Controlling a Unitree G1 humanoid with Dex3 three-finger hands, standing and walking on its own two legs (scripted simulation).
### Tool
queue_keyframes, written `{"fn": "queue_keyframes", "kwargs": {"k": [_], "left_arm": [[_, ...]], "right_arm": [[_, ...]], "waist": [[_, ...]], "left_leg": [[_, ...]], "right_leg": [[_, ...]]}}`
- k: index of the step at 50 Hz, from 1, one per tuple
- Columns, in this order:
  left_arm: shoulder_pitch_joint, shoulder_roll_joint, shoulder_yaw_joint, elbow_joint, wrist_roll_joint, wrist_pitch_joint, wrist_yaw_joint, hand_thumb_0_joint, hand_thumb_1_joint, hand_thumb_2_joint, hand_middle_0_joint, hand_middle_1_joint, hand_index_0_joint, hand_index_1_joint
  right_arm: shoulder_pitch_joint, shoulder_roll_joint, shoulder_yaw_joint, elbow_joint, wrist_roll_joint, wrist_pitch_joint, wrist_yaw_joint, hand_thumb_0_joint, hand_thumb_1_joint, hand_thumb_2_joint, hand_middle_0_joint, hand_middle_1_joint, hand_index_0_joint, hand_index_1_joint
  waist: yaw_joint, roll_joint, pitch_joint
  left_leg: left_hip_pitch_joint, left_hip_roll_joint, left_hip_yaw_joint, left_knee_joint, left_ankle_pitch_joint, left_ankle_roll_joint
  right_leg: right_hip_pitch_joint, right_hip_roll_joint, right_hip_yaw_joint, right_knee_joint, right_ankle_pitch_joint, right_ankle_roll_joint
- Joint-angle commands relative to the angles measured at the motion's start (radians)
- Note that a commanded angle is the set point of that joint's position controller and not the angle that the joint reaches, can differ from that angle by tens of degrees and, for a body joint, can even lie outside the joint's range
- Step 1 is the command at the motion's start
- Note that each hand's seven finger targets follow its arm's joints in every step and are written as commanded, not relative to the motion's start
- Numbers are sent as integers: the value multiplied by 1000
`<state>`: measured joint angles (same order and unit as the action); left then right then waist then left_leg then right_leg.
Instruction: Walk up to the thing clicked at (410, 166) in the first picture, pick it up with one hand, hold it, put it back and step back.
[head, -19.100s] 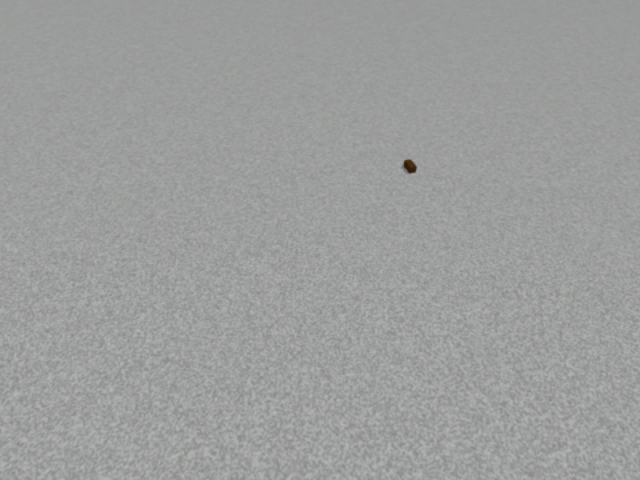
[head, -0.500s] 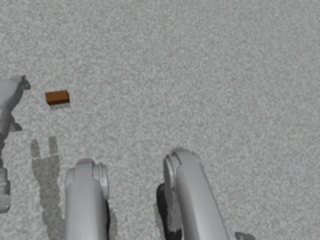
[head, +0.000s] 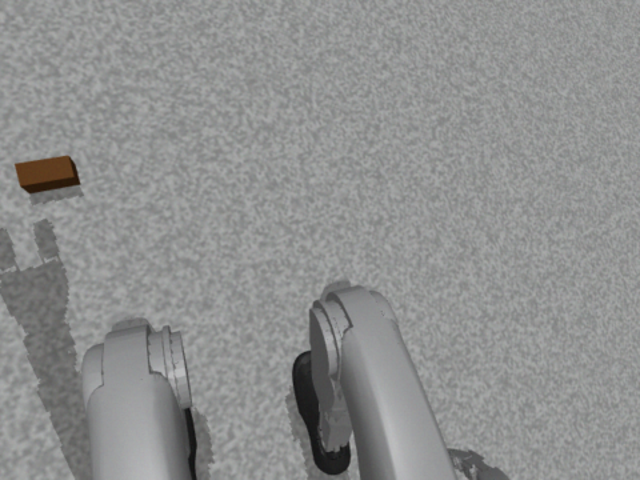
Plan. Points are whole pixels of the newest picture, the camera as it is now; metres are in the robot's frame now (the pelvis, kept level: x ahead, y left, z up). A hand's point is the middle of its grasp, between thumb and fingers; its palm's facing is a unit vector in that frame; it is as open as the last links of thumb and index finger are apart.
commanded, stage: rise first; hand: left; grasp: from above
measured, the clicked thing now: (49, 174) +0.56 +0.30 -0.33
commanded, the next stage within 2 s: none
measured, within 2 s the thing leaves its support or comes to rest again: neither
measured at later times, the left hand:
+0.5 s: hand out of the picture +0.49 +0.33 -0.19, palm faces -0.44 -0.10 -0.89, open 12.6 cm
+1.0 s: hand out of the picture +0.51 +0.32 -0.20, palm faces -0.44 -0.11 -0.89, open 12.5 cm
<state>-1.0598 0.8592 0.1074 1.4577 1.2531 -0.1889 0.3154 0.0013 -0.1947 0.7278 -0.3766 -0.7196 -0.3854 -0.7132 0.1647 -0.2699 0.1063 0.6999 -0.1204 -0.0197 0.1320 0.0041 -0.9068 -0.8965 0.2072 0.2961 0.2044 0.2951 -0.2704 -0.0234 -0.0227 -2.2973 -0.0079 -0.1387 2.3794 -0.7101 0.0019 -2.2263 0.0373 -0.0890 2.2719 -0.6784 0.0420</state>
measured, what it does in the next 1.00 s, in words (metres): stands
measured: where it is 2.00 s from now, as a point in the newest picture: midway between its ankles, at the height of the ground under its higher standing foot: (255, 456)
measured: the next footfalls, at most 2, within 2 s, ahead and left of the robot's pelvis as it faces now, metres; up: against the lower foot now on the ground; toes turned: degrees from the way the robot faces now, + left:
none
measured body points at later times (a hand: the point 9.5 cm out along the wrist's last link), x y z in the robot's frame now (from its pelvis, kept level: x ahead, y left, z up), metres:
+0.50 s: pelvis +0.00 +0.00 -0.02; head +0.26 +0.09 +0.34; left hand +0.51 +0.33 -0.14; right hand +0.03 -0.27 -0.10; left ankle +0.07 +0.12 -0.31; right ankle +0.10 -0.12 -0.31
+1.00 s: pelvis +0.00 +0.00 -0.02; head +0.27 +0.09 +0.33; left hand +0.53 +0.33 -0.15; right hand +0.02 -0.26 -0.10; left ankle +0.07 +0.12 -0.31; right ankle +0.10 -0.12 -0.31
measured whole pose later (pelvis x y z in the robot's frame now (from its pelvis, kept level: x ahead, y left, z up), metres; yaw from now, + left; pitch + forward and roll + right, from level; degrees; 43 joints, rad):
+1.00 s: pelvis +0.00 +0.00 -0.02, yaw -3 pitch +34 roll -12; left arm -1.14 0.98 0.09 1.52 1.24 -0.18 0.32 0.00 -0.25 0.76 -0.33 -0.76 -0.34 -0.76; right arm 0.17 -0.30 0.21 0.65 -0.14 -0.01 0.14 0.00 -0.90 -0.89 0.21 0.30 0.20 0.30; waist -0.34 -0.05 0.05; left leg -2.35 0.00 -0.18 2.45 -0.71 0.00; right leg -2.27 0.05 -0.12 2.31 -0.66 0.05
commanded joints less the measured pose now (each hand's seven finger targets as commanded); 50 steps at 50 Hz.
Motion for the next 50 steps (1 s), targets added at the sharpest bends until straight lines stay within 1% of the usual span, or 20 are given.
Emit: {"fn": "queue_keyframes", "kwargs": {"k": [1, 6, 7, 9, 12, 15, 17, 18, 20, 22, 24, 25, 27, 28, 30, 33, 37, 39, 49, 50], "left_arm": [[-315, 282, 36, -152, -19, 2, 32, 0, -229, 740, -331, -767, -344, -754], [-319, 308, 42, -141, -23, -4, 32, 0, -247, 752, -310, -793, -325, -777], [-318, 296, 28, -127, -19, -4, 29, 0, -261, 763, -305, -797, -317, -784], [-347, 318, 39, -151, -20, -7, 33, 0, -263, 773, -301, -791, -312, -779], [-328, 310, 26, -116, -16, -3, 31, 0, -271, 778, -294, -801, -305, -789], [-347, 321, 26, -123, -18, -3, 32, 0, -282, 786, -286, -808, -296, -797], [-344, 321, 21, -114, -14, 0, 32, 0, -348, 845, -283, -791, -269, -806], [-352, 316, 22, -117, -16, 1, 33, 0, -286, 789, -279, -818, -290, -805], [-356, 326, 23, -120, -18, 2, 34, 0, -271, 776, -303, -783, -309, -776], [-370, 344, 23, -129, -16, 3, 31, 0, -280, 783, -294, -796, -301, -788], [-359, 325, 12, -113, -18, 6, 27, 0, -279, 778, -290, -807, -300, -796], [-375, 339, 18, -132, -16, 2, 30, 0, -274, 776, -300, -789, -307, -781], [-368, 348, 22, -115, -17, 4, 32, 0, -272, 773, -292, -799, -303, -788], [-360, 323, 6, -104, -15, 8, 28, 0, -278, 780, -294, -795, -301, -787], [-371, 342, 13, -95, -13, 6, 31, 0, -286, 788, -288, -797, -294, -790], [-381, 347, 8, -95, -15, 3, 32, 0, -284, 789, -301, -779, -302, -777], [-390, 356, 5, -87, -15, 2, 33, 0, -284, 787, -301, -784, -302, -781], [-377, 365, 12, -75, -20, 2, 36, 0, -276, 780, -308, -772, -310, -770], [-383, 398, 14, -88, -23, 12, 40, 0, -248, 753, -344, -733, -342, -735], [-368, 382, 6, -69, -22, 15, 38, 0, -257, 763, -342, -727, -336, -733]], "right_arm": [[240, -274, -77, -7, -6, 4, -5, 0, -901, -900, 200, 300, 200, 300], [241, -277, -62, -12, -11, 10, -1, 0, -899, -899, 200, 300, 200, 300], [237, -276, -58, -15, -13, 12, 0, 0, -899, -899, 200, 300, 200, 300], [240, -289, -56, -12, -9, 13, -1, 0, -896, -898, 200, 300, 200, 299], [241, -288, -47, -18, -15, 15, 1, 0, -896, -898, 200, 299, 200, 299], [233, -290, -41, -20, -16, 16, 1, 0, -895, -898, 200, 300, 200, 300], [233, -293, -37, -18, -14, 16, 1, 0, -900, -899, 200, 300, 200, 300], [239, -297, -37, -21, -17, 16, 2, 0, -895, -897, 200, 300, 200, 300], [239, -297, -31, -21, -17, 17, 3, 0, -895, -897, 200, 300, 200, 300], [234, -299, -27, -22, -15, 18, 3, 0, -897, -897, 200, 300, 200, 300], [237, -296, -23, -27, -15, 18, 4, 0, -898, -898, 200, 300, 200, 300], [241, -302, -21, -25, -16, 18, 3, 0, -895, -897, 200, 300, 200, 300], [235, -306, -19, -26, -15, 19, 2, 0, -894, -896, 200, 300, 200, 300], [237, -303, -17, -30, -17, 19, 4, 0, -894, -897, 200, 300, 200, 300], [239, -308, -12, -33, -18, 20, 4, 0, -893, -896, 200, 300, 200, 300], [232, -305, -6, -35, -17, 21, 2, 0, -893, -896, 200, 300, 200, 300], [240, -308, 2, -38, -19, 17, 1, 0, -894, -896, 200, 300, 200, 300], [237, -310, 3, -39, -18, 14, -1, 0, -894, -896, 200, 300, 200, 300], [233, -315, 21, -46, -20, 15, 0, 0, -894, -897, 200, 300, 200, 300], [233, -316, 20, -45, -21, 15, 1, 0, -894, -897, 200, 300, 200, 300]], "waist": [[-10, 362, -703], [-11, 363, -688], [-21, 367, -681], [-23, 390, -682], [-35, 364, -664], [-30, 396, -658], [-34, 407, -662], [-44, 404, -662], [-47, 394, -648], [-40, 410, -664], [-52, 402, -645], [-58, 411, -656], [-48, 434, -643], [-61, 432, -639], [-70, 427, -629], [-61, 411, -626], [-81, 387, -622], [-74, 401, -611], [-78, 435, -623], [-84, 429, -617]], "left_leg": [[541, 10, 67, -240, 269, 23], [513, 11, 65, -232, 252, 24], [501, 11, 67, -226, 242, 25], [523, 13, 56, -231, 250, 19], [497, 12, 61, -211, 247, 27], [499, 14, 55, -218, 226, 21], [521, 15, 50, -213, 241, 19], [511, 15, 48, -213, 239, 19], [493, 15, 48, -209, 239, 21], [503, 16, 47, -207, 243, 20], [489, 16, 48, -200, 244, 22], [491, 15, 46, -203, 241, 20], [509, 17, 37, -218, 234, 13], [527, 18, 34, -210, 246, 15], [494, 15, 33, -210, 232, 15], [470, 15, 41, -204, 204, 20], [453, 15, 42, -191, 214, 25], [458, 15, 45, -194, 214, 23], [474, 21, 42, -192, 250, 21], [481, 23, 38, -186, 252, 21]], "right_leg": [[359, 25, -78, -196, 271, -73], [364, 30, -85, -186, 261, -74], [362, 34, -86, -187, 255, -74], [335, 29, -91, -173, 257, -75], [353, 35, -92, -180, 263, -71], [325, 35, -97, -167, 243, -76], [312, 36, -100, -162, 253, -76], [315, 35, -102, -160, 255, -75], [325, 35, -102, -161, 259, -73], [322, 37, -103, -155, 261, -75], [324, 38, -103, -158, 264, -73], [328, 36, -106, -156, 264, -73], [294, 35, -111, -143, 250, -77], [292, 36, -112, -149, 259, -76], [299, 35, -114, -145, 253, -75], [306, 39, -110, -153, 236, -75], [329, 41, -113, -161, 248, -71], [328, 39, -109, -162, 248, -70], [351, 44, -114, -160, 274, -71], [344, 44, -115, -158, 278, -71]]}}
